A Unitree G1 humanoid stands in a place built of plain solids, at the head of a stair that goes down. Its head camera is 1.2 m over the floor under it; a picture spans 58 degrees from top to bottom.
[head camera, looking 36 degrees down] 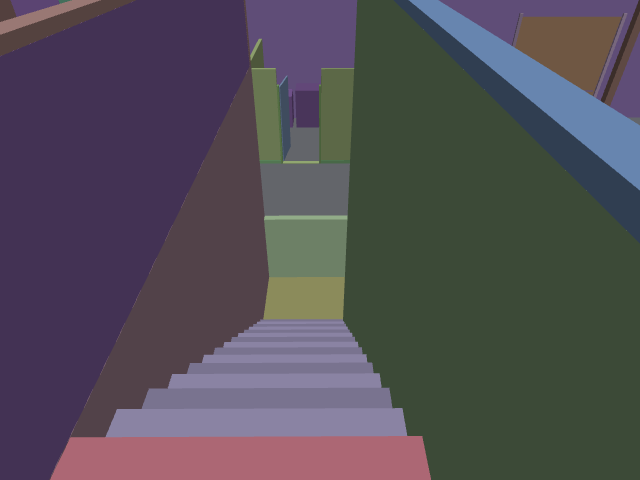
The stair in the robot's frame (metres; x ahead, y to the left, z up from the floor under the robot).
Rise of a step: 0.20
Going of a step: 0.22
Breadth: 1.02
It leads straight ahead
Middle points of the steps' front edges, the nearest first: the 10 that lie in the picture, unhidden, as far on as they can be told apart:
0.68 0.21 0.00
0.90 0.21 -0.20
1.12 0.22 -0.39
1.34 0.22 -0.59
1.56 0.22 -0.78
1.78 0.22 -0.98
2.00 0.22 -1.18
2.22 0.22 -1.37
2.44 0.22 -1.57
2.66 0.22 -1.76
